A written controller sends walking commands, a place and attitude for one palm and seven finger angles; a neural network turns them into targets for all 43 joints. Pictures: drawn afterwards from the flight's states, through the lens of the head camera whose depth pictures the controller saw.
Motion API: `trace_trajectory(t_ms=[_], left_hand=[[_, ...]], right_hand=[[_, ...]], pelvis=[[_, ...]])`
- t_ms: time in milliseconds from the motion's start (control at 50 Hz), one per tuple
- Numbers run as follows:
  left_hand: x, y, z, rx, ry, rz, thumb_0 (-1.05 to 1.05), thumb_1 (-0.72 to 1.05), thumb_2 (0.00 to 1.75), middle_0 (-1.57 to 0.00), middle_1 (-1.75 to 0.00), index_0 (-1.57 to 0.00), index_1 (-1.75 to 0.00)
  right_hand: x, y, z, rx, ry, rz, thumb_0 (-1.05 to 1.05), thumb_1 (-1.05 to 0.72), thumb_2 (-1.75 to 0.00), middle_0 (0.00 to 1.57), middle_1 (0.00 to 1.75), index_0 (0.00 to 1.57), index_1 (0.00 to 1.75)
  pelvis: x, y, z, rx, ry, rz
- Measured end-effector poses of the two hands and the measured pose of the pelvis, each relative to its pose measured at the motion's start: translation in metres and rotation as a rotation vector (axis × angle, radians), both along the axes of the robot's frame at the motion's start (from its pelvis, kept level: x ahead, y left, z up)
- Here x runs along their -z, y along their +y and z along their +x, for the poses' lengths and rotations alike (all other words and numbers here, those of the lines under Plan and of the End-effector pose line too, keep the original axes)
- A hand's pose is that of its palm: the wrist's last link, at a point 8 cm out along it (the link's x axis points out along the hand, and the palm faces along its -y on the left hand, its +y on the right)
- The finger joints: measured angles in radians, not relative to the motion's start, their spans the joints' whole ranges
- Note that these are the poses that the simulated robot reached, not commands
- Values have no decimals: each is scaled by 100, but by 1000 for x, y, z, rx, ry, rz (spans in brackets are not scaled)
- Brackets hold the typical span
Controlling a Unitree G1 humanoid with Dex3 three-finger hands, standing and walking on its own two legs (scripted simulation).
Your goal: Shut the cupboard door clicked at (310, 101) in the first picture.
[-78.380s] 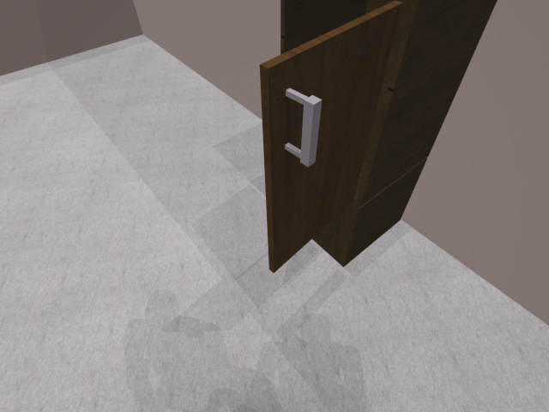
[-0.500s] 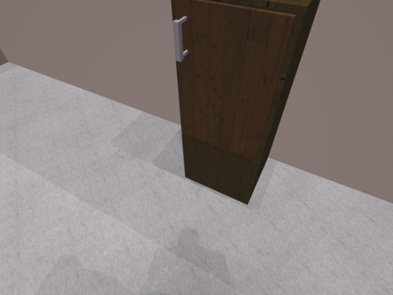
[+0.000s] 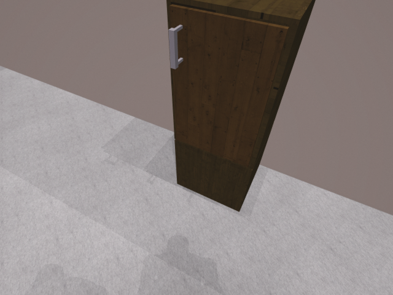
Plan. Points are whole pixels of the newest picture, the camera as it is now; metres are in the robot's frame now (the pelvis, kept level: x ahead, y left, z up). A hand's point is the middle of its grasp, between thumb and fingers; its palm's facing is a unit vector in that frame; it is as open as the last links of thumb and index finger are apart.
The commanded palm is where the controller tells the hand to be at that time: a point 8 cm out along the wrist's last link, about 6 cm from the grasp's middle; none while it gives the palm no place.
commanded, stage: look to check the result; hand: left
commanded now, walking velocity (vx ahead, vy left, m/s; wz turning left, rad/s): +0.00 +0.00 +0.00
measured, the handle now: (176, 47) +0.83 +0.11 +0.13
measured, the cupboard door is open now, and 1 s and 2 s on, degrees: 0 0 0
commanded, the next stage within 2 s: turn to face it in 0.56 s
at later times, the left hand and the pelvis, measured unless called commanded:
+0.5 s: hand out of the picture -0.03 +0.16 -0.18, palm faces +0.05 -0.99 -0.16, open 7.4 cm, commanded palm none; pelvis +0.01 +0.00 +0.00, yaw +0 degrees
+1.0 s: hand out of the picture +0.00 +0.18 -0.18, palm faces -0.05 -0.98 -0.21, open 7.4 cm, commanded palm none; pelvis +0.00 +0.00 -0.01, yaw -9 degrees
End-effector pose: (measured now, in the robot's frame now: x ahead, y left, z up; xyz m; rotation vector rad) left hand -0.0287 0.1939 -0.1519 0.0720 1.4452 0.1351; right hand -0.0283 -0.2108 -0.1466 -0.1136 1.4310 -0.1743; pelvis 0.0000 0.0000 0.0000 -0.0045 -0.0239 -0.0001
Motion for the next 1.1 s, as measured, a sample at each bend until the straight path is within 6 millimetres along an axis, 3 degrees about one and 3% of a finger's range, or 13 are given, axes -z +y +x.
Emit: trace_trajectory(t_ms=[280,640,840,960,1100], left_hand=[[-6,17,-8,-11,40,49,0,91,90,-20,-30,-19,-30],[-3,8,4,-3,29,16,0,91,90,-20,-30,-19,-30],[-1,16,10,11,44,20,0,91,90,-20,-30,-20,-30],[-1,29,25,69,57,59,0,91,90,-20,-30,-20,-30],[-9,31,64,161,-26,141,0,91,90,-20,-30,-19,-30]], right_hand=[[2,4,11,-10,4,18,0,-91,-90,19,30,20,30],[-1,3,23,-10,-7,3,0,-91,-90,19,30,20,30],[1,1,21,29,-3,-13,0,-90,-90,19,30,20,30],[7,-11,18,95,-32,-30,0,-90,-90,20,30,20,30],[22,-46,13,162,-78,-35,0,-90,-90,20,30,20,30]], pelvis=[[-1,0,7,-2,-4,-1],[-2,3,14,3,-5,0],[1,5,14,42,-2,-4],[8,2,7,117,12,16],[16,-20,2,204,15,33]])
